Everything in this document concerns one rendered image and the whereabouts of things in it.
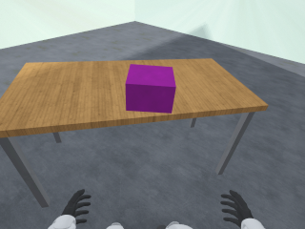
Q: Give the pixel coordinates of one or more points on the carton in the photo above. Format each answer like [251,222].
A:
[150,89]

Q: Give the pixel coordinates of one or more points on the right robot hand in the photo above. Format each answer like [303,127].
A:
[242,211]

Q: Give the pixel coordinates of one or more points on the table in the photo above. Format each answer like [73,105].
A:
[54,97]

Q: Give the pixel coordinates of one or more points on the left robot hand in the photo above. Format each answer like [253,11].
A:
[73,205]

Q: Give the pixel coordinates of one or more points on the right robot forearm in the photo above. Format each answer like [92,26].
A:
[251,224]

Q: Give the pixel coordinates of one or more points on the robot right shin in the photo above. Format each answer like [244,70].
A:
[172,223]

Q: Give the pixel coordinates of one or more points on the left robot forearm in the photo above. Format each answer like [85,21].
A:
[64,222]

